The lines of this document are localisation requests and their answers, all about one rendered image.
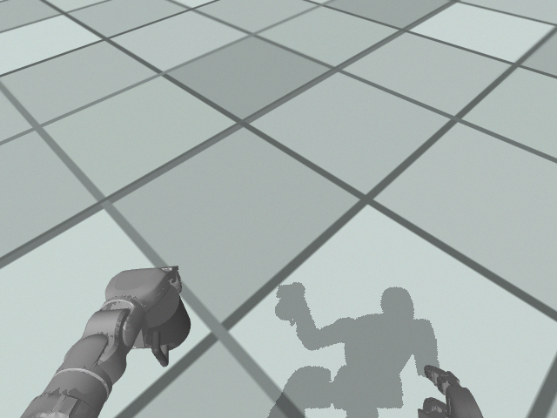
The left robot arm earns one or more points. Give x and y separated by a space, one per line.
83 383

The mug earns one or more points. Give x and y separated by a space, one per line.
169 325

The left robot hand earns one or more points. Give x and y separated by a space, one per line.
147 286

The right robot hand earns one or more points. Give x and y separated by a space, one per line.
459 401

